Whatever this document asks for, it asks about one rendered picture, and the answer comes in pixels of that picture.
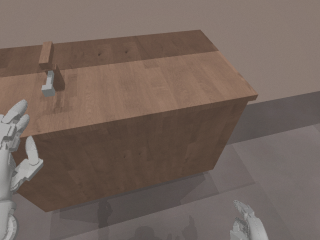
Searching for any left robot forearm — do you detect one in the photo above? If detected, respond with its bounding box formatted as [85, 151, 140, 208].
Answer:
[0, 200, 20, 240]

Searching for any right robot hand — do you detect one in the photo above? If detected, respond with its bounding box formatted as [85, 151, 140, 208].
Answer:
[230, 200, 269, 240]

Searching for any left robot hand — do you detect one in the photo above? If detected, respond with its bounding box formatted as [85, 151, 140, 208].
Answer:
[0, 99, 44, 201]

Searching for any tap lever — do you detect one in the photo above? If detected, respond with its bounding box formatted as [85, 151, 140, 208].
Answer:
[41, 70, 55, 97]

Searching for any counter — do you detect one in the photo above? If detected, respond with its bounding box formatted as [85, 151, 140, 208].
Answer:
[0, 29, 259, 212]

